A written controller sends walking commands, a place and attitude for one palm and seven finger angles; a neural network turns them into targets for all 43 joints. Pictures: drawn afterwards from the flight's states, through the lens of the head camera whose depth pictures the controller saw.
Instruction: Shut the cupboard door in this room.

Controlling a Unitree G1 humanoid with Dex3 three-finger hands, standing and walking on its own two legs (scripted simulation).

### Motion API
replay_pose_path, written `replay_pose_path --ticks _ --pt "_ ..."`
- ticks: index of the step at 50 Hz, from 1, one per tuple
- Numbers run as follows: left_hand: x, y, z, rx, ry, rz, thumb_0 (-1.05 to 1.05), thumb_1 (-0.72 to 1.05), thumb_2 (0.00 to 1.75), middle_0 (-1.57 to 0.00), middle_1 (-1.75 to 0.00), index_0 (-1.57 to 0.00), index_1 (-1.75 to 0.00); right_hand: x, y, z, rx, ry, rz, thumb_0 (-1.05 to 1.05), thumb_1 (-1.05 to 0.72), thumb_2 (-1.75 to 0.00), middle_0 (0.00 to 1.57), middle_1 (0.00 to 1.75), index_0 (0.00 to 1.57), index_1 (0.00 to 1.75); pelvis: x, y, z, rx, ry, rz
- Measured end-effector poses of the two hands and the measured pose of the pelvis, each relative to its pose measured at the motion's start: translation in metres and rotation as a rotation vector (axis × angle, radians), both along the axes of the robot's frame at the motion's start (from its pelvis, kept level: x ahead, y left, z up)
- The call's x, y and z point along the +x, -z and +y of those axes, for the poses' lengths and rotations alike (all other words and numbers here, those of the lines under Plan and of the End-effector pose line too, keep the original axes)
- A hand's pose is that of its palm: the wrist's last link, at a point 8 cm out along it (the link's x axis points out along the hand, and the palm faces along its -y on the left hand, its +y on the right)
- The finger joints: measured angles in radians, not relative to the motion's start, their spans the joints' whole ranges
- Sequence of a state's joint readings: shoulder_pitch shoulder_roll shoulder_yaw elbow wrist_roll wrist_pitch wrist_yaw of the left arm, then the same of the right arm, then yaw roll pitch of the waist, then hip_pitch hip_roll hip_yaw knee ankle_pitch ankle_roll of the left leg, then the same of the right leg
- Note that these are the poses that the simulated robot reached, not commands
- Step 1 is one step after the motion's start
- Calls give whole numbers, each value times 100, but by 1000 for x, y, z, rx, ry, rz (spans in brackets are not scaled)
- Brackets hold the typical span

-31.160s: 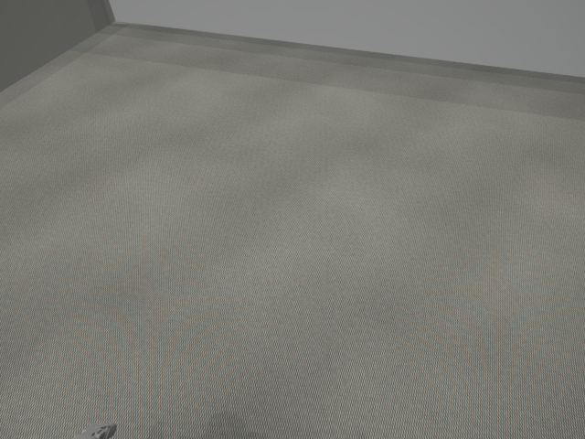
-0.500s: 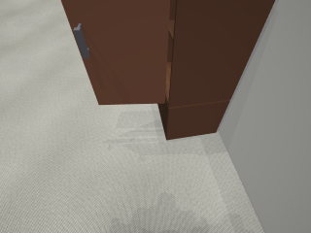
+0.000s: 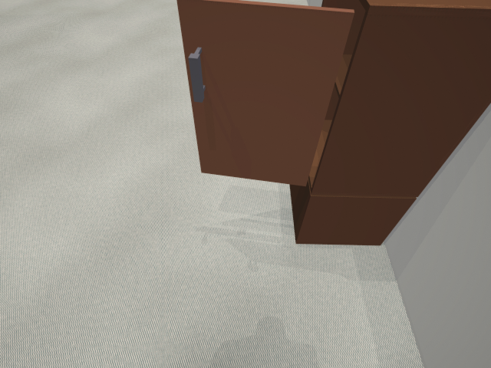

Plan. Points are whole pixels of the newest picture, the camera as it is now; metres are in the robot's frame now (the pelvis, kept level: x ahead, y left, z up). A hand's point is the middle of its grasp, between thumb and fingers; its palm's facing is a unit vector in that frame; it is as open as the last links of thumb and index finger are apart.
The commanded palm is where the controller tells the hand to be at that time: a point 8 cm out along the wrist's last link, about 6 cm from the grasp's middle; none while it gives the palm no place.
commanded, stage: take the last steps up to it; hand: left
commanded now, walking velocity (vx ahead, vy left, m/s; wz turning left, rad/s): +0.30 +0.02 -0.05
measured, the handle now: (198, 74) +0.77 +0.22 +0.06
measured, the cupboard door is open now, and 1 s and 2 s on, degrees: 82 82 82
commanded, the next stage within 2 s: come to a stop and stand still in 0.56 s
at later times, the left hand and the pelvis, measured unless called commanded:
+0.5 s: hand (185, 272) +0.32 +0.18 -0.17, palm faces -0.07 -0.97 -0.23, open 7.4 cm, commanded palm none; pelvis +0.18 +0.00 -0.02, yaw -3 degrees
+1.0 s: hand (177, 288) +0.29 +0.19 -0.19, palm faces +0.04 -0.98 -0.20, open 7.4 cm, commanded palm none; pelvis +0.28 +0.01 -0.01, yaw -4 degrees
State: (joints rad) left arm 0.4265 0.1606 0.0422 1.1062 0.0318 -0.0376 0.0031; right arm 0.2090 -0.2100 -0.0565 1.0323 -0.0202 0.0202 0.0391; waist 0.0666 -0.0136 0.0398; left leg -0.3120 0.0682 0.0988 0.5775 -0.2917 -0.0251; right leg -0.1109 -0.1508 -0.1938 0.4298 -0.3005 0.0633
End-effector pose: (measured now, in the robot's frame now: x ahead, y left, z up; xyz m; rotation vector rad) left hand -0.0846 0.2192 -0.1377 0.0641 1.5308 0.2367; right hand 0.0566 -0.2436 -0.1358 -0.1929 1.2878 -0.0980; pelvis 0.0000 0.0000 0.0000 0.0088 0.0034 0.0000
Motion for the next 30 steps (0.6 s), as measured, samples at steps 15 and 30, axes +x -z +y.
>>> replay_pose_path --ticks 15,30 --pt "224 -1 55 27 146 -259 1 91 90 -20 -30 -19 -30 5 3 55 6 149 88 0 -93 -90 20 30 20 30 92 -2 34 21 38 -14" --pt "406 -1 -13 42 240 -403 0 91 90 -20 -30 -20 -30 79 33 24 87 219 262 1 -91 -90 20 30 20 30 212 16 -16 17 46 -31"
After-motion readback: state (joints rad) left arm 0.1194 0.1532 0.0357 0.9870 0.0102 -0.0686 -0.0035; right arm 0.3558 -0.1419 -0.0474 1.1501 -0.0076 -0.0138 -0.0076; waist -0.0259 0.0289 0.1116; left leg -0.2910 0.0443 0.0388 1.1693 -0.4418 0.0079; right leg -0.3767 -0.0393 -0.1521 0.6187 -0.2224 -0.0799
